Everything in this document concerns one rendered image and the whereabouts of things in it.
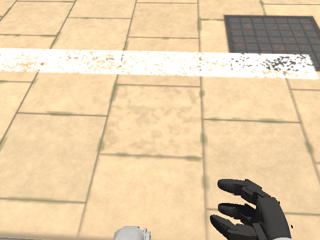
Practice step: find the robot right hand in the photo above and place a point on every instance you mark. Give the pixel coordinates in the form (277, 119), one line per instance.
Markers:
(266, 222)

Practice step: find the robot left thigh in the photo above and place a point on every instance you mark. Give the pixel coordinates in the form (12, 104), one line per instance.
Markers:
(132, 233)

